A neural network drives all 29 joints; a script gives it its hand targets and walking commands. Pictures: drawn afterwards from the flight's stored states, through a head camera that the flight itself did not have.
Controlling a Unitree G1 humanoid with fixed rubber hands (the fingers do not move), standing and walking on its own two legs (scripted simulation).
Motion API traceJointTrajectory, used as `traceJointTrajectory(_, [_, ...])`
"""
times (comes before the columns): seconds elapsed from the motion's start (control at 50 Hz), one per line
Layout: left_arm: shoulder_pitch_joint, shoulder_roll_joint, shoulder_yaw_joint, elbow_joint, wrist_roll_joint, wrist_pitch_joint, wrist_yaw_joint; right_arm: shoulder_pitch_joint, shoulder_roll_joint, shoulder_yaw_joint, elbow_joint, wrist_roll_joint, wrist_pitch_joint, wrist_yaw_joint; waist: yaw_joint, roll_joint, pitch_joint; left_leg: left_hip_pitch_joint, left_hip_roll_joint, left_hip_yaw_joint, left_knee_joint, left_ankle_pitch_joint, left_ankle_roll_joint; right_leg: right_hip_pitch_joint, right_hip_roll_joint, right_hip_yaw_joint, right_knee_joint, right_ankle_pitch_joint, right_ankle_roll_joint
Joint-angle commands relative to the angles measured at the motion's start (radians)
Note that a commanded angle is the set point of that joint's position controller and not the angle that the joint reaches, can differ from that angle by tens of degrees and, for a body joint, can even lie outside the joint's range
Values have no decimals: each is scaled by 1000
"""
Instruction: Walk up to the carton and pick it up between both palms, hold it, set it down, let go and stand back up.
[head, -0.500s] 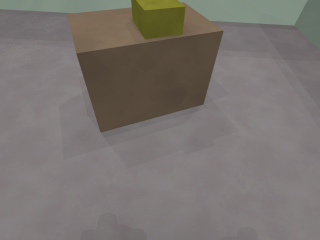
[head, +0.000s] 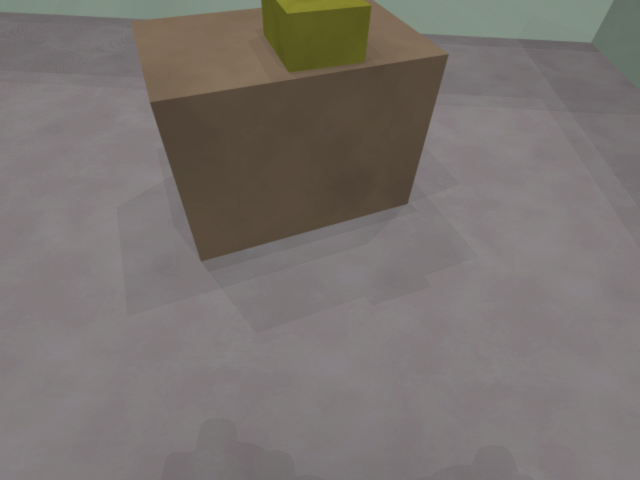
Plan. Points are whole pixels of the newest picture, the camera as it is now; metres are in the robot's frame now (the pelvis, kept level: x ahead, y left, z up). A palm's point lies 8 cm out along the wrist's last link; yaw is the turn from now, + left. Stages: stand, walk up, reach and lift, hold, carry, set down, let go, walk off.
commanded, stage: stand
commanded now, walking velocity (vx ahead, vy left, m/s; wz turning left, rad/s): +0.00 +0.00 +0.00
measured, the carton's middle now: (312, 21) +1.41 +0.00 +0.00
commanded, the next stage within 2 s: walk up in 0.10 s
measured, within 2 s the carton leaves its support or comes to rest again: neither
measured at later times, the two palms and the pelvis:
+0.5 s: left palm out of the picture -0.05 +0.23 -0.14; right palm out of the picture +0.01 -0.21 -0.13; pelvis +0.03 +0.02 +0.01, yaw +2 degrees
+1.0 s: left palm (106, 401) +0.27 +0.32 -0.14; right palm out of the picture +0.08 -0.13 -0.12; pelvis +0.21 +0.08 +0.00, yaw +0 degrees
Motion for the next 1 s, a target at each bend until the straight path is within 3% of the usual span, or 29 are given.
traceJointTrajectory(0.0, [91,73,14,-9,0,-8,5,74,-66,-12,-8,0,-10,-4,2,7,48,-20,58,-51,-67,46,22,-26,-76,78,-93,29,-21])
traceJointTrajectory(0.08, [87,48,7,-9,-1,-9,4,67,-60,-9,-8,1,-7,-4,0,17,65,-28,58,-57,-73,28,25,-33,-71,71,-89,33,-21])
traceJointTrajectory(0.14, [85,60,11,-9,0,-5,4,82,-55,-11,-1,0,1,-2,-6,-8,86,-21,56,-45,-69,13,18,-73,-70,78,-105,-17,-17])
traceJointTrajectory(0.26, [98,51,9,-1,3,-6,4,73,-68,-13,-5,3,-8,-4,3,9,90,-34,63,-56,-78,44,17,-38,-73,68,-89,52,-16])
traceJointTrajectory(0.28, [180,182,43,-20,40,-22,0,124,-168,-35,-47,-38,-24,8,14,5,-55,-59,33,-55,26,-533,65,51,-66,106,-31,-543,-66])
traceJointTrajectory(0.3, [179,195,51,-19,45,-19,2,48,-161,-40,-71,-41,-24,11,41,-39,56,-229,19,-48,92,-601,54,40,-111,193,-81,-665,-99])
traceJointTrajectory(0.32, [204,206,51,-12,41,-14,4,-8,-136,-34,-110,-39,-22,16,65,-109,108,-352,-19,17,199,-530,26,63,-184,301,-185,-748,-137])
traceJointTrajectory(0.34, [211,218,55,1,39,-12,7,-45,-108,-27,-135,-49,-22,25,77,-167,161,-422,-27,76,329,-403,12,68,-289,415,-260,-755,-180])
traceJointTrajectory(0.36, [209,224,57,3,33,-17,12,-58,-100,-27,-163,-54,-27,34,73,-158,194,-495,20,48,414,-343,10,76,-357,480,-295,-689,-216])
traceJointTrajectory(0.38, [196,225,59,5,40,-21,13,-58,-91,-29,-182,-55,-34,40,73,-147,212,-520,58,26,430,-321,8,77,-392,485,-296,-654,-231])
traceJointTrajectory(0.4, [183,223,62,4,44,-26,10,-57,-105,-36,-185,-61,-43,45,65,-112,193,-497,70,17,414,-305,16,87,-382,472,-295,-621,-229])
traceJointTrajectory(0.42, [176,215,62,2,46,-30,6,-68,-117,-42,-196,-58,-52,49,69,-113,187,-462,66,12,389,-286,20,68,-346,417,-287,-565,-211])
traceJointTrajectory(0.48, [82,209,55,-18,44,-34,0,3,-101,-50,-207,-43,-57,63,-7,-125,107,-180,21,93,304,-195,26,-51,-221,194,-243,-447,-148])
traceJointTrajectory(0.5, [30,226,59,-31,43,-31,-4,63,-87,-47,-197,-38,-57,62,-46,-144,81,-57,1,133,259,-156,28,-111,-186,126,-201,-432,-136])
traceJointTrajectory(0.54, [-84,246,58,-72,52,-17,-14,285,-99,-62,-138,-31,-51,48,-160,-61,21,275,-45,209,174,-40,27,-322,-119,45,-7,-548,-104])
traceJointTrajectory(0.56, [-85,230,50,-81,57,-9,-20,388,-118,-74,-115,-30,-46,34,-191,13,-3,397,-41,177,167,-51,15,-408,-69,11,174,-582,-87])
traceJointTrajectory(0.58, [-45,176,30,-85,52,-4,-29,453,-165,-91,-111,-28,-43,17,-197,172,-27,433,45,44,104,-190,2,-468,3,-37,466,-553,-62])
traceJointTrajectory(0.6, [-3,111,4,-133,42,-2,-36,459,-230,-94,-143,-23,-40,-1,-163,302,3,360,288,-416,-99,-575,23,-583,41,11,730,-514,-25])
traceJointTrajectory(0.62, [77,115,2,-140,41,7,-40,318,-276,-87,-194,-20,-31,-18,-65,180,135,167,444,-683,-301,-822,60,-596,0,85,806,-418,-11])
traceJointTrajectory(0.64, [87,131,7,-130,47,13,-49,224,-266,-75,-221,-13,-29,-25,-23,76,238,77,432,-636,-328,-829,58,-577,-50,120,832,-308,-3])
traceJointTrajectory(0.66, [53,147,5,-149,40,11,-55,177,-318,-85,-233,-3,-36,-24,-27,99,244,26,448,-648,-371,-883,95,-593,-83,101,827,-257,3])
traceJointTrajectory(0.68, [-1,173,9,-172,47,3,-55,170,-316,-77,-239,5,-51,-17,-32,102,319,-56,442,-611,-399,-856,89,-599,-115,94,821,-198,5])
traceJointTrajectory(0.7, [-18,182,11,-180,54,-5,-54,167,-274,-59,-228,3,-65,-4,-26,109,378,-136,407,-505,-403,-770,92,-581,-122,96,784,-158,7])
traceJointTrajectory(0.72, [-2,175,8,-167,50,-13,-58,175,-218,-36,-215,4,-75,4,-14,97,403,-142,342,-347,-375,-567,70,-544,-121,102,740,-96,13])
traceJointTrajectory(0.74, [37,182,8,-150,42,-14,-68,162,-191,-24,-204,-6,-79,5,13,100,366,-100,285,-236,-346,-443,59,-525,-111,95,695,-46,14])
traceJointTrajectory(0.78, [99,183,10,-136,42,-11,-79,193,-174,-24,-177,-26,-85,7,32,85,293,-60,215,-134,-311,-287,69,-478,-84,40,687,22,5])
traceJointTrajectory(0.82, [87,188,5,-149,43,-3,-80,237,-189,-25,-160,-26,-91,14,44,73,221,-37,185,-82,-308,-332,95,-462,-63,2,658,80,10])
traceJointTrajectory(0.88, [-26,194,1,-203,46,-2,-78,244,-197,-27,-156,-26,-102,25,25,68,200,-9,182,-32,-317,-287,117,-481,-66,-39,545,190,20])
traceJointTrajectory(0.98, [-272,153,-15,-307,60,-36,-73,371,-162,-11,-130,-45,-112,30,-78,101,185,247,192,55,-178,179,138,-539,-68,-103,261,235,5])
